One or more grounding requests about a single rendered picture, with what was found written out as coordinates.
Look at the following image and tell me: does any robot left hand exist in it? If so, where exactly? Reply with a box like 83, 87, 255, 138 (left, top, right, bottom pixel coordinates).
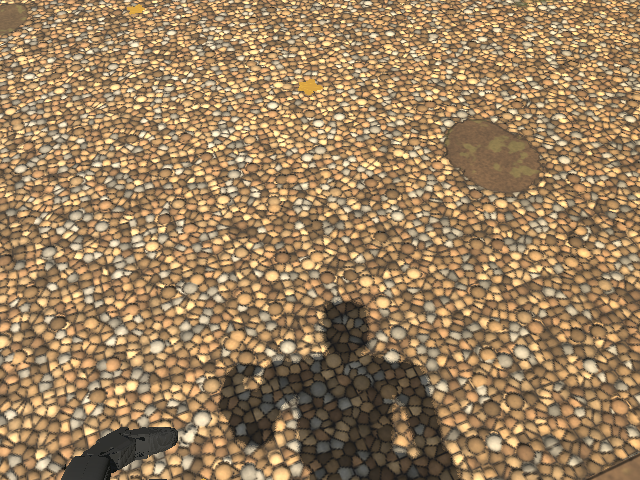
61, 427, 178, 480

